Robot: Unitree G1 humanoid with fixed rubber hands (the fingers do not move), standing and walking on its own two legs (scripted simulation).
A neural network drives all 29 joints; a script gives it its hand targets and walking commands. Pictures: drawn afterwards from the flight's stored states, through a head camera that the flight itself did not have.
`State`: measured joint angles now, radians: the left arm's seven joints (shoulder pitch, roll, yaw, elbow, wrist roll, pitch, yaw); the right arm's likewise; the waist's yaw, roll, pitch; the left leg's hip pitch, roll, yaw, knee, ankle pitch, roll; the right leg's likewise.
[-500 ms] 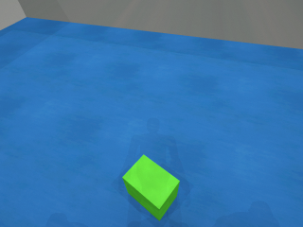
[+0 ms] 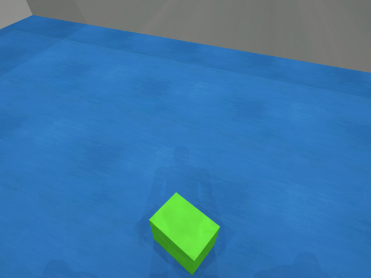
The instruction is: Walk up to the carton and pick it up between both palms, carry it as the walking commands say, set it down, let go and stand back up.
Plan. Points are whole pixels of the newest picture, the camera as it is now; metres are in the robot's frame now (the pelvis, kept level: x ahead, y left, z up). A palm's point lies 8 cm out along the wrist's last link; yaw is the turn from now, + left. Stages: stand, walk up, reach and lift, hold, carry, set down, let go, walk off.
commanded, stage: walk up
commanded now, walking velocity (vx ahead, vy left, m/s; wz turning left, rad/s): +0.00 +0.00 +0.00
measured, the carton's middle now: (184, 233) +0.46 +0.02 -0.65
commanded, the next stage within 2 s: none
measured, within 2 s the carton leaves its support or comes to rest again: neither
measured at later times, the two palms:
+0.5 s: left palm out of the picture +0.06 +0.27 -0.15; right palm out of the picture +0.03 -0.24 -0.13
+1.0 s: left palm out of the picture +0.09 +0.37 -0.10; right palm out of the picture +0.03 -0.19 -0.13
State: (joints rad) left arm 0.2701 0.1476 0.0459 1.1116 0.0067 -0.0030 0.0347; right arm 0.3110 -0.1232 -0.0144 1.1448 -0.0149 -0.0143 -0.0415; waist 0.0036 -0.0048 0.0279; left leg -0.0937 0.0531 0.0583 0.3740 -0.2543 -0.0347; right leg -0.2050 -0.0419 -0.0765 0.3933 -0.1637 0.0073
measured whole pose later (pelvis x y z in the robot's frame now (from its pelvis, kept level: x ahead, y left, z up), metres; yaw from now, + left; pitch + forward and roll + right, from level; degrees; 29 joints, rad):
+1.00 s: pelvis +0.02 +0.09 +0.00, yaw -21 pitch +2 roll +4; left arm 0.39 0.25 0.08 0.91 0.06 0.03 0.05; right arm 0.21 -0.28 -0.06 0.76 -0.06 0.08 0.05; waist 0.05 0.00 0.05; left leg -0.51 0.05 0.03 0.97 -0.29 -0.04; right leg -0.30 -0.12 0.05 0.45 -0.20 0.03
